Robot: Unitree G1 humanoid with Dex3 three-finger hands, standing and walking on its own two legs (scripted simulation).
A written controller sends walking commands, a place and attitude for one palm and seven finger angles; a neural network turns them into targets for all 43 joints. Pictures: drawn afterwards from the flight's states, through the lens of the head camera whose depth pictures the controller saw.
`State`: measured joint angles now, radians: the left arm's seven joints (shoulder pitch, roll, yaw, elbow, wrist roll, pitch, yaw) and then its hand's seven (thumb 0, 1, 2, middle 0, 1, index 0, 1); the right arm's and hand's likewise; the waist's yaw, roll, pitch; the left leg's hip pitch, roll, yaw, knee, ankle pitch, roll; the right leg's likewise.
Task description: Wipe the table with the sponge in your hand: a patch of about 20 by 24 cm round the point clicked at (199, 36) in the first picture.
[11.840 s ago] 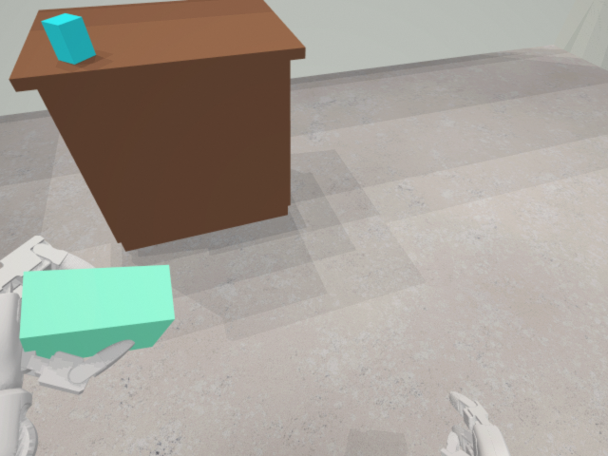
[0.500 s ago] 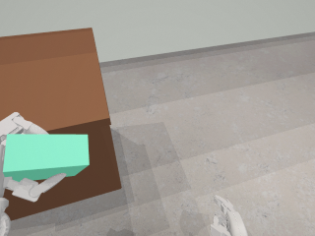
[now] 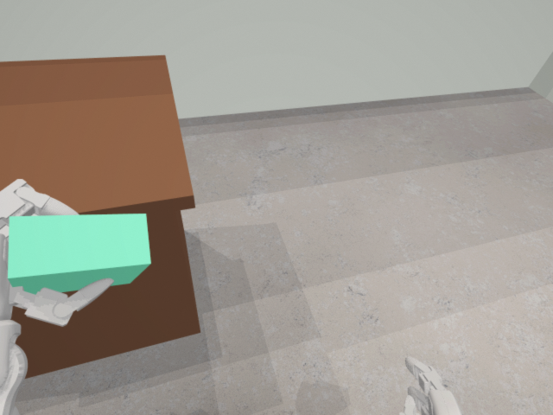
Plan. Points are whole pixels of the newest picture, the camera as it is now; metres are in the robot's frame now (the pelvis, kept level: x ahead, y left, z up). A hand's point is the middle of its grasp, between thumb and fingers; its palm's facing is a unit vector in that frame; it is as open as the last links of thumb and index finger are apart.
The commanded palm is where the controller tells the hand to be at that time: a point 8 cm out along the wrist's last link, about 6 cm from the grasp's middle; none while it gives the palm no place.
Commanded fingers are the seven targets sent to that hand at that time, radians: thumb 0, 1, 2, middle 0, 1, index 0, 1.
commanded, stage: come to a stop and stand still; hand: left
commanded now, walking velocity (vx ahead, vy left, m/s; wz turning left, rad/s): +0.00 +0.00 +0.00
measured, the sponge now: (100, 254) +0.24 +0.24 +0.15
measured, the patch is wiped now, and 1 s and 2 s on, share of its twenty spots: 0.00 0.00 0.00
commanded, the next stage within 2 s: look again from close up in 0.76 s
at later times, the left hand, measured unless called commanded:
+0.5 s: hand (74, 212) +0.27 +0.27 +0.17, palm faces +0.37 -0.85 -0.38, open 9.9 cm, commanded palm +0.21 +0.31 +0.18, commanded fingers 0.00 0.10 1.30 -1.20 -1.60 -1.20 -1.60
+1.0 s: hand (77, 222) +0.27 +0.27 +0.16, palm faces +0.39 -0.85 -0.36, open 9.9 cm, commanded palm +0.21 +0.30 +0.18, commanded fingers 0.00 0.10 1.30 -1.20 -1.60 -1.20 -1.60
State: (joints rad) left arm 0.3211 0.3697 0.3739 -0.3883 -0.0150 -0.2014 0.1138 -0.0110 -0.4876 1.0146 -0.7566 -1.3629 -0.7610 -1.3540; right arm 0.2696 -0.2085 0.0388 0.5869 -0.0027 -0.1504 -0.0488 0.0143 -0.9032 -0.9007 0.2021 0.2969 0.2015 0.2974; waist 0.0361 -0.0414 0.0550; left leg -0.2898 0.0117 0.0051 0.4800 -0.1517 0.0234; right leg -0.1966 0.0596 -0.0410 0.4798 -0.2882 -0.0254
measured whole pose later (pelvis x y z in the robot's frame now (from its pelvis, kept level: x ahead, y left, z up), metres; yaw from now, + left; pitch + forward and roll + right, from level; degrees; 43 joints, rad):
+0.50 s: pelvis +0.05 +0.03 +0.00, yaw +0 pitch +1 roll -1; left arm 0.39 0.39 0.35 -0.52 -0.02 -0.21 0.11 -0.01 -0.49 1.02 -0.76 -1.36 -0.76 -1.35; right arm 0.19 -0.19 0.06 0.57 -0.02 -0.14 -0.03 0.01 -0.90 -0.90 0.21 0.30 0.21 0.30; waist 0.03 -0.05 0.06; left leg -0.27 -0.05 0.01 0.43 -0.17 0.06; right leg -0.16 0.02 0.00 0.40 -0.24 0.00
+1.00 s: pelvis +0.05 +0.02 +0.01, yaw +0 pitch +0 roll -1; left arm 0.41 0.36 0.32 -0.42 -0.04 -0.20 0.12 -0.01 -0.48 1.02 -0.76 -1.36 -0.76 -1.35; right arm 0.21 -0.21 0.04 0.57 0.00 -0.08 -0.05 0.01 -0.90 -0.90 0.21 0.30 0.21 0.30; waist 0.02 0.00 0.00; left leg -0.26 -0.04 0.00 0.43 -0.17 0.05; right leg -0.13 0.03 -0.01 0.36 -0.23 -0.01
